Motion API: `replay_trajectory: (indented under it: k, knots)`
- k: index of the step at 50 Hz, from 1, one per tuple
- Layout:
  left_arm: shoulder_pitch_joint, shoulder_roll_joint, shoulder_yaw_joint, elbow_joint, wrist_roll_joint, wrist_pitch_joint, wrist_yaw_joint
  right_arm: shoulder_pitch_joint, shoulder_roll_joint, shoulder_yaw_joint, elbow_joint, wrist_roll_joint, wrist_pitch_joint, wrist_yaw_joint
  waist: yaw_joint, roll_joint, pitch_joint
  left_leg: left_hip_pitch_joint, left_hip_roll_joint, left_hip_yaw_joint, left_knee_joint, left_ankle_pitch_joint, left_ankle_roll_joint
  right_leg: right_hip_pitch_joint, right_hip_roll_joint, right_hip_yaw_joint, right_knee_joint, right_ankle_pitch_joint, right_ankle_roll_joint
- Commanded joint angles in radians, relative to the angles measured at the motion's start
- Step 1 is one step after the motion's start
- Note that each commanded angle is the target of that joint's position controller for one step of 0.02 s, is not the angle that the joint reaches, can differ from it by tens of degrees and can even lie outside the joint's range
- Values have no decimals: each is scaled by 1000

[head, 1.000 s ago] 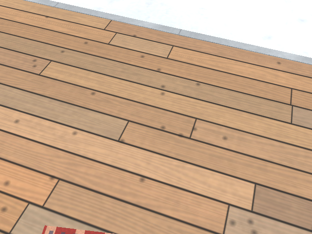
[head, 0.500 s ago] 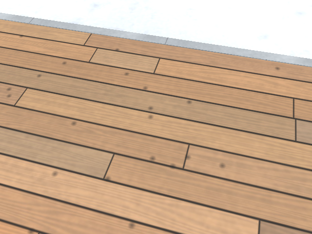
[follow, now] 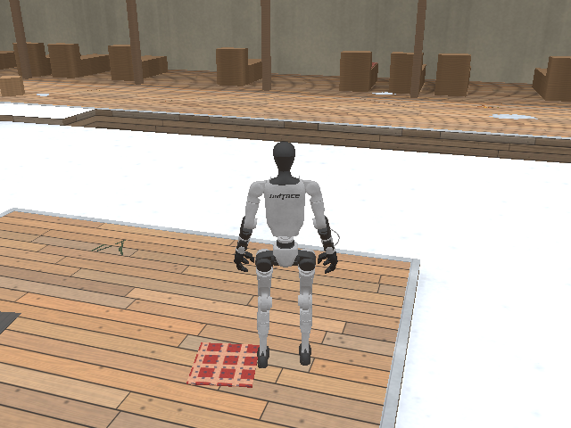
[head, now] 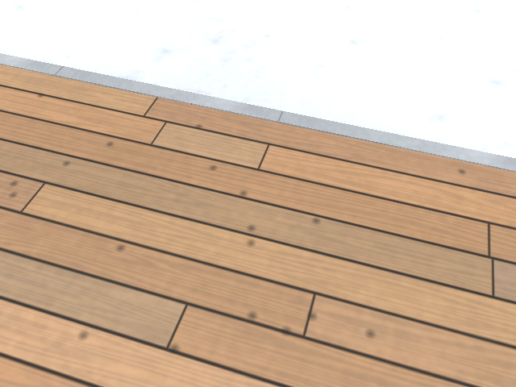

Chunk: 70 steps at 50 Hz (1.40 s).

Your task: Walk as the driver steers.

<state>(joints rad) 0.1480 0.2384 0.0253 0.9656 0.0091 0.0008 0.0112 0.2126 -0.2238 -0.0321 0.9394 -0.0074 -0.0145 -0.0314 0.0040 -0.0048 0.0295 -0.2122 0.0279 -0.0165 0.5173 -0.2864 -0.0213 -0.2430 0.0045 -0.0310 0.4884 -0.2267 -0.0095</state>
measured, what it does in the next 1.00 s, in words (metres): walks ahead: left foot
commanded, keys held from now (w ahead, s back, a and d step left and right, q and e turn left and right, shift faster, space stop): w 1.00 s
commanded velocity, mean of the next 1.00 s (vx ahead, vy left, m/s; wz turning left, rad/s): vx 0.39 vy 0.00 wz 0.00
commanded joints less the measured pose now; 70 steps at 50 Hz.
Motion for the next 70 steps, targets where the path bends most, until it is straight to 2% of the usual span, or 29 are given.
replay_trajectory:
  k: [1,6,11,12,14,15,16,18,21,24,29,31,33,34,35,36,37,39,43,48,56,59,61,62,63,64,65,66,70]
  knots:
    - [1,92,19,-14,-5,-4,6,33,-123,-25,-8,4,-5,-4,-5,19,-80,12,27,-24,-87,165,35,71,-27,24,-45,108,-24]
    - [-3,98,27,-3,-25,-23,8,59,-147,-38,8,27,-17,-5,-16,51,90,-78,72,-130,-148,-388,134,-124,-5,22,21,-362,-63]
    - [27,79,29,3,-33,-97,-22,79,-181,-55,25,38,-61,11,15,157,75,27,232,-346,-178,-126,223,-151,-1,1,121,-137,-91]
    - [100,93,35,31,-36,-101,-26,16,-169,-52,3,39,-63,14,57,126,57,-29,188,-267,-112,-20,191,-43,-8,23,58,-94,-106]
    - [345,235,84,120,-46,-99,-27,-95,-97,-34,-65,22,-89,20,134,-219,-24,-371,-57,58,374,129,41,386,-193,397,-128,121,-208]
    - [412,213,72,131,-29,-101,-33,-101,-98,-35,-70,22,-102,23,150,-278,-42,-588,-82,6,604,-252,23,515,-347,634,-202,270,-287]
    - [364,159,51,120,-15,-106,-34,-101,-112,-39,-70,45,-106,31,107,-143,-3,-675,-22,-62,730,-280,49,505,-376,607,-180,285,-290]
    - [295,123,33,93,-17,-109,-34,-120,-94,-35,-71,57,-103,43,69,-46,48,-757,55,-44,744,-140,80,464,-338,444,-201,301,-250]
    - [263,89,13,79,-12,-87,-21,-145,-75,-37,-83,35,-93,53,43,-72,61,-624,87,12,545,28,53,325,-252,267,-290,330,-190]
    - [240,137,19,59,-8,-80,4,-266,-27,-14,-130,28,-85,58,55,-72,92,-432,35,72,236,199,21,150,-180,138,-360,302,-170]
    - [299,165,41,89,-34,-87,10,-326,-93,-23,-166,40,-75,66,35,-100,105,-310,10,48,28,303,63,227,-248,115,-382,328,-152]
    - [280,176,51,84,-29,-77,9,-243,-136,-45,-149,36,-75,66,-24,-108,31,-196,-21,61,28,257,100,298,-258,86,-254,617,-126]
    - [265,156,45,70,-15,-58,8,34,-197,-85,-64,38,-67,57,-157,-98,-134,169,-43,70,42,205,149,194,-189,31,99,740,-78]
    - [296,104,27,46,10,-56,7,192,-272,-102,-31,27,-61,47,-180,72,-266,447,168,-199,37,108,210,-37,-112,-2,442,364,-53]
    - [414,-39,-7,47,-15,-78,-5,214,-295,-95,-17,14,-66,62,-95,336,-402,631,367,-723,-192,-202,366,-329,66,84,752,-329,-14]
    - [308,80,19,35,-42,-103,-11,144,-203,-70,-25,24,-76,67,-114,207,-269,514,328,-741,-285,-315,312,-428,10,170,861,-327,-39]
    - [207,133,35,-1,-62,-118,-13,45,-167,-57,-43,26,-86,66,-90,154,-124,361,303,-584,-299,-258,269,-479,-41,140,861,-227,-62]
    - [165,126,45,-5,-39,-117,3,-79,-129,-44,-62,6,-100,73,-21,48,-42,105,232,-363,-336,-9,240,-372,-128,118,758,-72,-63]
    - [174,82,52,-12,-29,-75,9,-52,-121,-36,-30,2,-105,64,29,74,-11,-34,182,-210,-421,64,253,-310,-168,105,620,-10,-40]
    - [-11,90,60,-77,-12,-77,4,50,-166,-43,0,4,-96,29,-12,45,34,37,178,-144,-449,149,247,-464,-163,93,347,246,9]
    - [-249,66,34,-160,-29,-97,-36,201,-182,-47,62,21,-67,18,-88,43,74,222,204,-61,-378,246,219,-448,-102,42,55,296,0]
    - [-224,99,40,-173,-33,-106,-51,194,-201,-58,67,24,-51,16,-53,75,50,298,241,-70,-295,399,198,-375,-76,28,10,178,-39]
    - [-22,161,73,-118,-30,-109,-47,152,-200,-56,54,23,-41,17,61,91,-76,273,188,-18,-60,731,161,-80,-11,-27,-19,154,-85]
    - [177,224,98,-64,-22,-109,-39,151,-167,-41,35,13,-40,17,133,54,-221,113,135,22,196,641,129,233,-91,60,26,167,-138]
    - [314,332,125,-35,-8,-102,-33,267,-45,-4,19,5,-60,30,107,-188,-385,-324,-35,66,609,194,46,662,-366,518,-19,22,-300]
    - [322,247,99,-33,-12,-99,-34,247,-70,-6,38,25,-87,33,124,-219,-443,-463,-83,-96,773,-281,55,691,-425,763,-174,-81,-326]
    - [232,189,79,-46,-15,-103,-30,146,-167,-34,10,59,-102,35,117,-161,-277,-552,-22,-126,836,-236,78,558,-390,605,-191,-103,-261]
    - [139,152,67,-70,-12,-105,-27,85,-176,-37,-6,65,-105,31,85,-105,-179,-541,41,-95,801,-136,88,402,-355,455,-216,-52,-221]
    - [34,79,47,-58,8,-122,-34,113,-92,-47,13,45,-52,19,-11,-92,-40,-375,117,-89,644,39,79,82,-253,162,-344,116,-164]
Velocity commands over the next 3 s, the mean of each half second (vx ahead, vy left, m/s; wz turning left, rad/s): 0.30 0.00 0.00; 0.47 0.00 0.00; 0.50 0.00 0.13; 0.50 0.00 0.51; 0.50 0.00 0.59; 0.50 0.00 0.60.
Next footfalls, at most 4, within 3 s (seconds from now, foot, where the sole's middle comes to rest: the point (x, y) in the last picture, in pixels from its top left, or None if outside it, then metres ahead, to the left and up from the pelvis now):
0.66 left None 0.42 0.13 -0.77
1.24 right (308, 312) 0.72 -0.12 -0.77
1.78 left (223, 231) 1.01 0.14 -0.77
2.26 right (247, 159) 1.34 0.07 -0.77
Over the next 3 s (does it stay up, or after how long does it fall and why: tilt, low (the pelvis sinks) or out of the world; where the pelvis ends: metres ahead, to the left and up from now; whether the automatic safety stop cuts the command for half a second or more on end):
stays up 1.40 0.35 0.01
